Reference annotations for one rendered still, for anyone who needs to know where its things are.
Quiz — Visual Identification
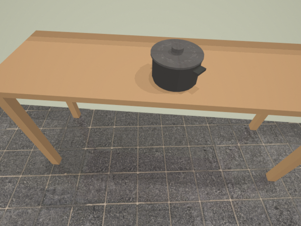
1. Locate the lid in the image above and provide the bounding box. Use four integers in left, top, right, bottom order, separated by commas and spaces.
150, 39, 204, 70

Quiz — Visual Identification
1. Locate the table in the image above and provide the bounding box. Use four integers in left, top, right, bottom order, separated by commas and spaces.
0, 31, 301, 181

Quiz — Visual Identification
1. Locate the knob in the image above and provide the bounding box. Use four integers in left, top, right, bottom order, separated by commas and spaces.
171, 43, 184, 54

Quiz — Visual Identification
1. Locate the pot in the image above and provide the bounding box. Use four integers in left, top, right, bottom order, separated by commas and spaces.
152, 60, 206, 92

